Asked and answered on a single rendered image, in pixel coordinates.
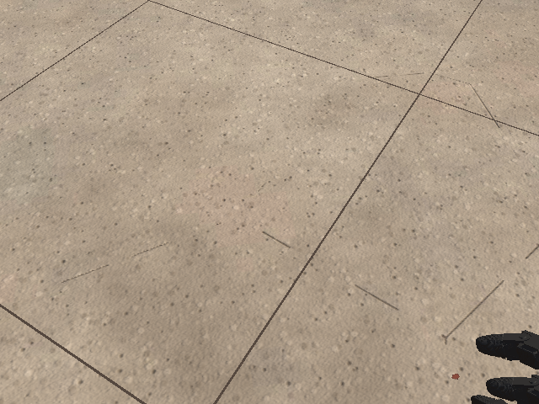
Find right robot hand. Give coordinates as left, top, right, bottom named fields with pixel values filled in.
left=471, top=330, right=539, bottom=404

